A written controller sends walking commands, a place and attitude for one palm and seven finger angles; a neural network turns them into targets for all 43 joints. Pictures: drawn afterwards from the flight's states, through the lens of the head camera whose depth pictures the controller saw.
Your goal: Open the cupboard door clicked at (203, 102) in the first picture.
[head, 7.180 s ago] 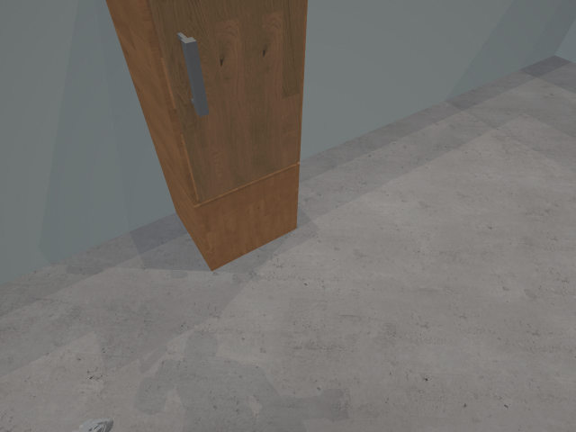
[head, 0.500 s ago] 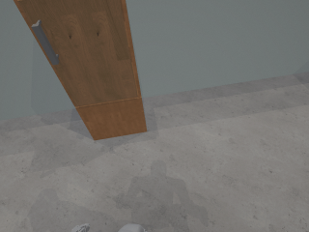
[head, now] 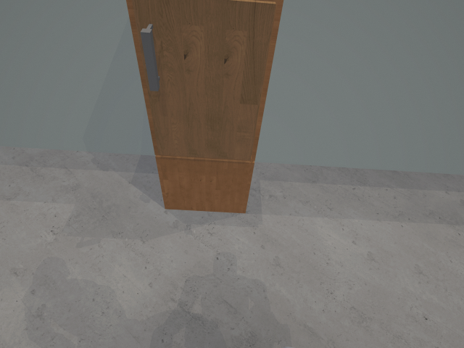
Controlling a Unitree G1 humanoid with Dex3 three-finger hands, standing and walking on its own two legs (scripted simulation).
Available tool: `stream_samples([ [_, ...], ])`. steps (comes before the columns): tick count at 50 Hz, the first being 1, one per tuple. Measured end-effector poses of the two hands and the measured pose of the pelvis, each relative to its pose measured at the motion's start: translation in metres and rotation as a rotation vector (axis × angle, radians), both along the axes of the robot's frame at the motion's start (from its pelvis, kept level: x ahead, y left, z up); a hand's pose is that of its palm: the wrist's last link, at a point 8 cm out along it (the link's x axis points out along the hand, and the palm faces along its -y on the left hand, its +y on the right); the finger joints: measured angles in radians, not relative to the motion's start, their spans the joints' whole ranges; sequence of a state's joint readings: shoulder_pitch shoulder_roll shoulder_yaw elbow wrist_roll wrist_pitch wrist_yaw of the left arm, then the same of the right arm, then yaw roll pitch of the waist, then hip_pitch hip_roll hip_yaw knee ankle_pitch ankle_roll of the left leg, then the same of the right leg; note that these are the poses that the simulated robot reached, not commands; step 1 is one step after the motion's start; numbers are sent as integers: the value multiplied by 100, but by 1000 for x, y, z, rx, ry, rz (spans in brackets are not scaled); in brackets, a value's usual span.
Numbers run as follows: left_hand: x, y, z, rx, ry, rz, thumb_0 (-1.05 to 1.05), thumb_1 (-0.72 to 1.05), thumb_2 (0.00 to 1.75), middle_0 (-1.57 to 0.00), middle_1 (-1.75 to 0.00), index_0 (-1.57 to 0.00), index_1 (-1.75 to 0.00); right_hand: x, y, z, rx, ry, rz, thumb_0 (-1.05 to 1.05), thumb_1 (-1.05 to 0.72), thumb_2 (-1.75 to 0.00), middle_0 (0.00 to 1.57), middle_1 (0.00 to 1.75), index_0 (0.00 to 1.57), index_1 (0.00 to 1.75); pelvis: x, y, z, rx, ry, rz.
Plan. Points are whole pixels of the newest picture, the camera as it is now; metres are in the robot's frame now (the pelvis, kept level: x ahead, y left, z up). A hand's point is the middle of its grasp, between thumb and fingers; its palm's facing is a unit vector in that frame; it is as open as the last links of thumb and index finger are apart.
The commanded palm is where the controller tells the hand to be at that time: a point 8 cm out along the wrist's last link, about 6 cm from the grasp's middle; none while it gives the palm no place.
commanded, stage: take the last steps up to it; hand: left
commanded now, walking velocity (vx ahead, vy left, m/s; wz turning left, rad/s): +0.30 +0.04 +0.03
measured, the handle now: (152, 58) +0.84 +0.32 +0.08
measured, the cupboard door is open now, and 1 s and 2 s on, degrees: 0 0 0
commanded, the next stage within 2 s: come to a stop and stand still in 0.66 s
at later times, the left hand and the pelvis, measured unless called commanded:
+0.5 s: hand (177, 287) +0.27 +0.14 -0.17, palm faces +0.06 -0.98 -0.19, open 7.4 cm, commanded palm none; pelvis +0.18 -0.03 -0.01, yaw +2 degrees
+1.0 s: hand (148, 291) +0.27 +0.21 -0.19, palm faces +0.09 -0.98 -0.17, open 7.4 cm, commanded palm none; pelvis +0.31 +0.04 +0.00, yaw +0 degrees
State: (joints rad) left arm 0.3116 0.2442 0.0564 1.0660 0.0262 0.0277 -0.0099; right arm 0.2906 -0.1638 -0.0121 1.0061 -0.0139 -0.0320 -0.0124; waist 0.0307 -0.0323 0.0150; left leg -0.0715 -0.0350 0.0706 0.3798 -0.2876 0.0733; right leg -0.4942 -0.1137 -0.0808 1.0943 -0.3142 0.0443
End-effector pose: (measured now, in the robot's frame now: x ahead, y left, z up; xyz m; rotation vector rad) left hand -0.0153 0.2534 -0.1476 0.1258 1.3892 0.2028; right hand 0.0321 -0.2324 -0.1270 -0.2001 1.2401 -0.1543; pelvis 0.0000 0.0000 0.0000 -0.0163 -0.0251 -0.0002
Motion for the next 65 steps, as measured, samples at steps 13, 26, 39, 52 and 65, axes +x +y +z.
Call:
stream_samples([
  [13,176,-29,3,-24,-175,-104,1,91,90,-20,-29,-20,-30,-58,35,-20,94,329,-161,1,-91,-90,20,29,21,30,83,-2,-9,26,0,11],
  [26,275,-60,10,15,-274,-33,-1,92,90,-21,-30,-21,-30,84,-16,-32,81,283,-116,1,-91,-90,20,29,20,30,185,-31,-12,12,-6,38],
  [39,239,-21,-1,-16,12,78,0,92,90,-20,-29,-20,-30,331,11,-9,45,-81,75,0,-92,-90,19,29,20,30,272,6,-5,-9,14,36],
  [52,291,8,-10,-40,91,30,1,91,90,-20,-29,-20,-30,383,59,1,17,-114,20,-2,-93,-90,20,30,21,30,303,36,-3,-7,4,-11],
  [65,362,-11,9,75,-166,-72,1,91,90,-20,-29,-20,-30,298,-20,-25,21,8,-74,0,-91,-90,20,29,21,30,284,-12,-13,33,14,-9],
])
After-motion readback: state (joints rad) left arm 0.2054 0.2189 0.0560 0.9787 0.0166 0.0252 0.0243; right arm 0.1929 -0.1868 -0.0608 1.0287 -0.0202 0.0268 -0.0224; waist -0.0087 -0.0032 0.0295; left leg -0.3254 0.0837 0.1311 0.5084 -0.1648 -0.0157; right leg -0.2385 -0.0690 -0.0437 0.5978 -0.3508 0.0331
